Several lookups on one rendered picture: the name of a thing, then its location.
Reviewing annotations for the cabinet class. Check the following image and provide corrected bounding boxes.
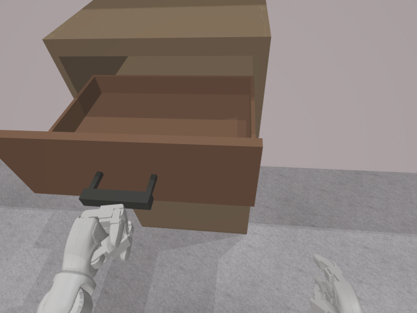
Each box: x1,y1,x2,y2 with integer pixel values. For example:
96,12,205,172
42,0,271,234

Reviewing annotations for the drawer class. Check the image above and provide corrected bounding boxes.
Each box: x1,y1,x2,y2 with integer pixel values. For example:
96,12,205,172
0,75,263,207

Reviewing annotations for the robot right hand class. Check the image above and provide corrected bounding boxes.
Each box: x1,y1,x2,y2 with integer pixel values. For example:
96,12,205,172
310,254,364,313

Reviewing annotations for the robot left hand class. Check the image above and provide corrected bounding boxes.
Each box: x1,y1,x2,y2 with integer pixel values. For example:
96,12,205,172
62,204,134,278

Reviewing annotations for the left robot forearm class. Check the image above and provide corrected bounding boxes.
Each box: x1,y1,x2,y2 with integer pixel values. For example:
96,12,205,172
37,271,96,313

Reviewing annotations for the handle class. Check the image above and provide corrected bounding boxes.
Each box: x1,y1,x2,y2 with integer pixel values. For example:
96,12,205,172
79,171,157,210

